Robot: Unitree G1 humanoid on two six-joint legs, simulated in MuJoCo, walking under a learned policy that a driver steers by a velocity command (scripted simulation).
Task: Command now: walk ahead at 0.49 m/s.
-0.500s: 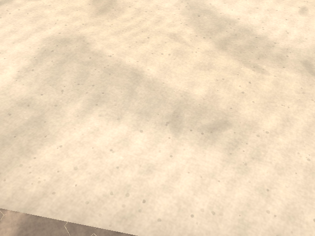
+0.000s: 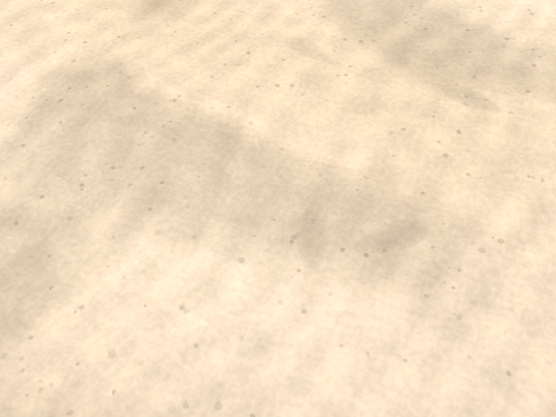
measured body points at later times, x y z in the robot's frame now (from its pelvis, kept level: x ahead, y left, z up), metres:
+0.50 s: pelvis +0.30 +0.00 -0.08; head +0.34 +0.01 +0.37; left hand +0.14 +0.20 -0.21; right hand +0.53 -0.19 -0.20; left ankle +0.44 +0.07 -0.80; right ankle +0.05 -0.06 -0.72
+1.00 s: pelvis +0.61 +0.03 -0.14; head +0.63 +0.03 +0.31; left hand +0.68 +0.32 -0.23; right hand +0.73 -0.22 -0.28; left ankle +0.45 +0.06 -0.80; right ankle +0.73 -0.04 -0.86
